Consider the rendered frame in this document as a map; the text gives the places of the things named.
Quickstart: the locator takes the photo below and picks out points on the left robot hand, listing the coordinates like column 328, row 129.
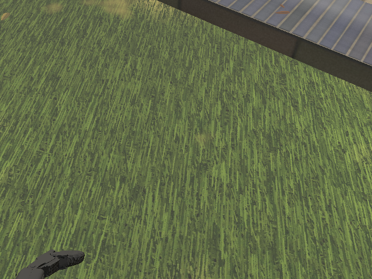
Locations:
column 49, row 263

